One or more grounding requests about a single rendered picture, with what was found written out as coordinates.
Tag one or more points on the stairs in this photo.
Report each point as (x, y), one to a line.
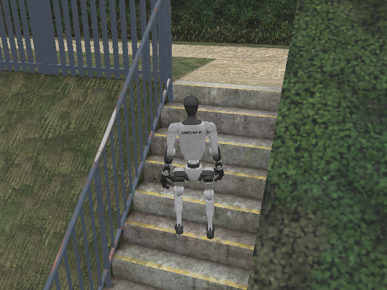
(153, 256)

